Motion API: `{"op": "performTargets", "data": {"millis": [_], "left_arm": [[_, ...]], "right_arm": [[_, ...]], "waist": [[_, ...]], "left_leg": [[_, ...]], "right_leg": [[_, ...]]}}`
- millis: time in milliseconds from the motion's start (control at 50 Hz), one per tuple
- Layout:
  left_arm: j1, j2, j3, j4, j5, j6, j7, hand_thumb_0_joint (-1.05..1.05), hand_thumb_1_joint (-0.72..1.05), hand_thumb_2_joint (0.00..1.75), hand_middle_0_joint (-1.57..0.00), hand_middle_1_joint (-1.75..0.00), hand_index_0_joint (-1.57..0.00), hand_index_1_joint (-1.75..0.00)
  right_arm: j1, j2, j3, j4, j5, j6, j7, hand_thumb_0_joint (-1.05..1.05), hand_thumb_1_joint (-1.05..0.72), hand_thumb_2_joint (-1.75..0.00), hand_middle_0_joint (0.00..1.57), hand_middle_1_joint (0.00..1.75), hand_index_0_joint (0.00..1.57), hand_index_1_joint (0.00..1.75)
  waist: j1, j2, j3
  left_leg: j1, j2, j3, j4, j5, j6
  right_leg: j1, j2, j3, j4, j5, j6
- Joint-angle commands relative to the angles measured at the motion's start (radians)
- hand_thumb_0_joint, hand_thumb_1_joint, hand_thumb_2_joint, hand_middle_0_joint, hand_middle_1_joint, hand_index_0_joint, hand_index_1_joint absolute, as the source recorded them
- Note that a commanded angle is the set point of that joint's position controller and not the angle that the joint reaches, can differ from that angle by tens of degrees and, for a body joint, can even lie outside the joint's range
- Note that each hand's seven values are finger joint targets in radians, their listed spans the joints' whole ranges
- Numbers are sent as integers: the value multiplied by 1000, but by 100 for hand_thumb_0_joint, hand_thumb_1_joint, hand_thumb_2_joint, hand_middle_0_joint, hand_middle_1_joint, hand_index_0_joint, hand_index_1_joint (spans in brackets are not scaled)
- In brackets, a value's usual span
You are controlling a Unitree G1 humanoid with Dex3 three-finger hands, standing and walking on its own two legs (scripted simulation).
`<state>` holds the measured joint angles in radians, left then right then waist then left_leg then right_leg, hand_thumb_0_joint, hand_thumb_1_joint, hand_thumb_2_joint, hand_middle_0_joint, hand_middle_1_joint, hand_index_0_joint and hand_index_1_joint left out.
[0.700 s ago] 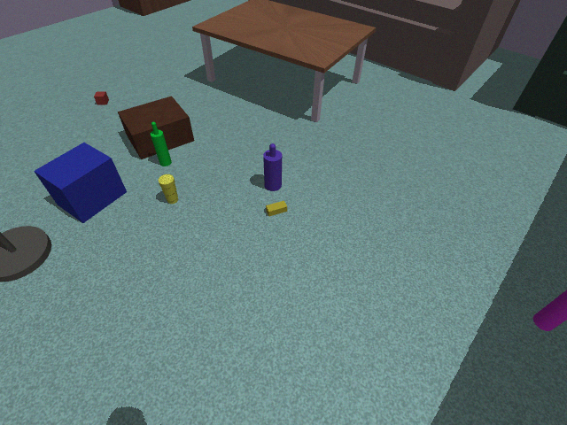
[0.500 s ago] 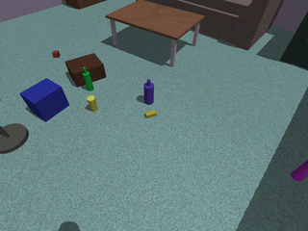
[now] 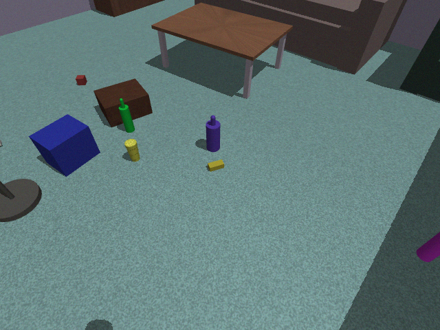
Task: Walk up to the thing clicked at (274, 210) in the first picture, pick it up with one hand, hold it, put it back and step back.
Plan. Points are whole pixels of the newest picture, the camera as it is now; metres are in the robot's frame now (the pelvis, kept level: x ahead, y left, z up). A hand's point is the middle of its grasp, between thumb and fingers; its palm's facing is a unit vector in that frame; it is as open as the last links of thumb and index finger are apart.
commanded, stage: stand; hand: left
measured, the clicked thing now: (215, 165) +1.17 +0.05 -0.77
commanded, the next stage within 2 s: walk up in 0.42 s
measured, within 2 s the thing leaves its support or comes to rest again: neither
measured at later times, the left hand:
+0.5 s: hand out of the picture +0.08 +0.26 -0.16, palm faces +0.00 -0.95 -0.32, open 7.4 cm
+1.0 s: hand out of the picture +0.14 +0.16 -0.16, palm faces +0.15 -0.93 -0.32, open 7.4 cm
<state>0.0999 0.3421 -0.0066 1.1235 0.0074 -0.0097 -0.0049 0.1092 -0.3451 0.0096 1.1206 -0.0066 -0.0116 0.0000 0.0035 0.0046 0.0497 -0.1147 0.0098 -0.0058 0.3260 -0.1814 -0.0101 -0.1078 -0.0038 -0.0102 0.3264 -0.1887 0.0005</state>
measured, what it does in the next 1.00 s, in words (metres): walks ahead: right foot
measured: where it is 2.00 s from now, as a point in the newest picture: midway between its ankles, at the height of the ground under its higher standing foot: (275, 259)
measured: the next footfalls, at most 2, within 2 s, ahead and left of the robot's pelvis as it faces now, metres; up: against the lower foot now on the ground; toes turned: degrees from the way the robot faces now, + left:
right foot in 0.72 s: +0.15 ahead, -0.21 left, +0.00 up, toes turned +1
left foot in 1.08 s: +0.32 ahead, +0.02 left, +0.00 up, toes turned +14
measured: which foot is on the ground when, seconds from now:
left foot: down 0.00-0.74, up 0.76-1.00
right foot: down 0.00-0.48, up 0.50-0.70, down 0.72-1.00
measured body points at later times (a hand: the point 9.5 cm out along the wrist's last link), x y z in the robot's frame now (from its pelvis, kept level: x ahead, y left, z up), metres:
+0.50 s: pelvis +0.01 -0.01 -0.01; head +0.02 +0.00 +0.44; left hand +0.08 +0.30 -0.13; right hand +0.08 -0.31 -0.13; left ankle +0.00 +0.12 -0.75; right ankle -0.01 -0.12 -0.74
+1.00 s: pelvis +0.15 -0.11 -0.01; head +0.18 -0.09 +0.43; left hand +0.13 +0.21 -0.14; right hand +0.29 -0.43 -0.11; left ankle +0.22 +0.02 -0.72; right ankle +0.11 -0.21 -0.75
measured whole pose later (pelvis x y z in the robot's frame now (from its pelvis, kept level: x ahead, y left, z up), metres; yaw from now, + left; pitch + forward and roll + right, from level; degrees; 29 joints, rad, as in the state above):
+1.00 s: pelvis +0.15 -0.11 -0.01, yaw +8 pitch -2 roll -2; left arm 0.32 0.40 0.08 0.86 0.04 -0.02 -0.09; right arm 0.27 -0.43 -0.06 0.90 -0.01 -0.06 0.04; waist 0.07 0.01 0.08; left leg -0.48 0.07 0.03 0.79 -0.32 0.02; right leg -0.09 0.02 -0.13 0.45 -0.34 -0.04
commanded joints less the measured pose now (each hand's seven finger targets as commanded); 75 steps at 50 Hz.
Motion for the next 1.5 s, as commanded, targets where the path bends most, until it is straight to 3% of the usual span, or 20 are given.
{"op": "performTargets", "data": {"millis": [0, 380, 420, 480, 640, 680, 700, 720, 740, 840, 960, 1020, 1040, 1080, 1200, 1400, 1420, 1440, 1460, 1480], "left_arm": [[-27, 218, 45, -52, 2, -25, 14, 0, 90, 90, -20, -30, -20, -30], [-20, 216, 45, -51, 0, -24, 16, 0, 90, 90, -20, -30, -20, -30], [-43, 319, 148, -155, 56, -10, -45, 0, 90, 90, -20, -30, -20, -30], [-137, 240, 151, -264, 61, 1, -79, 0, 90, 90, -20, -30, -20, -30], [-2, 257, 167, -294, 46, -2, -113, 0, 90, 90, -20, -30, -20, -30], [171, 266, 182, -244, 43, -8, -100, 0, 90, 90, -20, -30, -20, -30], [334, 327, 208, -201, 51, -19, -84, 0, 90, 90, -20, -30, -20, -30], [417, 443, 236, -212, 66, -27, -71, 0, 90, 90, -20, -30, -20, -30], [249, 452, 214, -280, 58, -33, -70, 0, 90, 90, -20, -30, -20, -30], [114, 323, 170, -333, 25, -50, -65, 0, 90, 90, -20, -30, -20, -30], [193, 319, 162, -375, 26, -50, -66, 0, 90, 90, -20, -30, -20, -30], [166, 310, 148, -410, 17, -35, -67, 0, 90, 90, -20, -30, -20, -30], [208, 265, 131, -416, 15, -33, -65, 0, 90, 90, -20, -30, -20, -30], [248, 256, 137, -439, 17, -26, -58, 0, 90, 90, -20, -30, -20, -30], [275, 306, 158, -360, 22, -11, -84, 0, 90, 90, -20, -30, -20, -30], [321, 321, 203, -314, 36, -10, -112, 0, 90, 90, -20, -30, -20, -30], [405, 354, 217, -294, 42, -19, -101, 0, 90, 90, -20, -30, -20, -30], [486, 452, 236, -300, 55, -32, -87, 0, 90, 90, -20, -30, -20, -30], [358, 468, 216, -348, 34, -38, -78, 0, 90, 90, -20, -30, -20, -30], [255, 466, 210, -389, 22, -38, -72, 0, 90, 90, -20, -30, -20, -30]], "right_arm": [[-35, -207, -43, -52, -2, -22, -9, 0, -90, -90, 20, 30, 20, 30], [-30, -215, -41, -55, -1, -20, -12, 0, -90, -90, 20, 30, 20, 30], [162, -352, -130, -79, -20, -48, -2, 0, -90, -90, 20, 30, 20, 30], [191, -399, -174, -141, -28, -75, -7, 0, -90, -90, 20, 30, 20, 30], [93, -368, -169, -251, -39, -82, 4, 0, -90, -90, 20, 30, 20, 30], [26, -340, -161, -273, -38, -68, 3, 0, -90, -90, 20, 30, 20, 30], [31, -269, -137, -284, -46, -62, -4, 0, -90, -90, 20, 30, 20, 30], [50, -175, -103, -315, -24, -67, -7, 0, -90, -90, 20, 30, 20, 30], [74, -262, -125, -307, -17, -65, -19, 0, -90, -90, 20, 30, 20, 30], [211, -299, -130, -221, 0, -75, 22, 0, -90, -90, 20, 30, 20, 30], [128, -255, -124, -316, -1, -84, 36, 0, -90, -90, 20, 30, 20, 30], [281, -258, -143, -295, 1, -94, 14, 0, -90, -90, 20, 30, 20, 30], [375, -303, -164, -278, -8, -99, 1, 0, -90, -90, 20, 30, 20, 30], [453, -471, -206, -327, -14, -103, -26, 0, -90, -90, 20, 30, 20, 30], [215, -369, -154, -376, 9, -111, -21, 0, -90, -90, 20, 30, 20, 30], [116, -382, -157, -371, -17, -96, -13, 0, -90, -90, 20, 30, 20, 30], [149, -323, -136, -365, -21, -89, -17, 0, -90, -90, 20, 30, 20, 30], [132, -235, -107, -392, -6, -93, -22, 0, -90, -90, 20, 30, 20, 30], [133, -281, -122, -391, 2, -87, -38, 0, -90, -90, 20, 30, 20, 30], [151, -332, -127, -365, 11, -91, -41, 0, -90, -90, 20, 30, 20, 30]], "waist": [[-2, -13, -77], [-2, -5, -83], [-23, -43, -71], [-55, 108, 89], [29, 193, -1], [133, 101, -47], [214, -118, -100], [248, -449, -70], [146, -309, -19], [28, -138, 85], [62, -108, 24], [-38, -17, -75], [-77, 92, -141], [-106, 231, -232], [17, 100, 27], [113, 39, -16], [159, -123, -39], [208, -418, -15], [143, -361, 29], [92, -242, 58]], "left_leg": [[15, 113, -90, -48, 115, 33], [26, 117, -92, -40, 157, 30], [-31, 153, -234, 2, -473, 139], [67, 382, -600, -145, -543, 281], [-168, 190, -236, -56, -346, 182], [-343, 120, -125, 137, -350, 135], [-506, 42, -67, 446, -393, 111], [-728, -114, -10, 794, -477, 67], [-664, -27, -78, 873, -368, 57], [-465, 89, -44, 706, -170, 39], [-353, 65, 47, 350, -91, 32], [8, -17, 126, 180, 52, 58], [212, 5, 63, 189, 27, 91], [346, 438, -760, -28, -387, 293], [-185, 274, -224, -6, -194, 241], [-464, 154, -35, 253, -455, 146], [-539, 96, 21, 505, -433, 121], [-736, -41, 71, 879, -420, 72], [-744, -31, -42, 971, -402, 61], [-707, 34, -88, 980, -336, 60]], "right_leg": [[5, -129, 96, -58, 128, -28], [21, -131, 91, -59, 161, -25], [-122, -65, 52, 165, -466, -62], [-584, -88, 137, 557, -293, -29], [-201, -56, 9, 340, -220, -8], [117, -14, -69, 183, -88, -10], [333, -9, -31, 154, -153, -6], [318, -270, 459, -103, -597, -54], [116, -432, 693, -238, -722, -176], [-80, -245, 230, -142, -315, -187], [15, -232, 63, -16, 116, -212], [-111, -176, -47, 252, 273, -168], [-240, -118, -88, 467, 247, -130], [-611, 30, 5, 876, -395, -51], [-439, -147, 79, 738, -222, -8], [5, -44, -108, 348, -124, -12], [109, -37, -69, 281, -232, -29], [127, -265, 390, 11, -567, -113], [-5, -402, 681, -173, -607, -196], [-75, -413, 659, -172, -622, -231]]}}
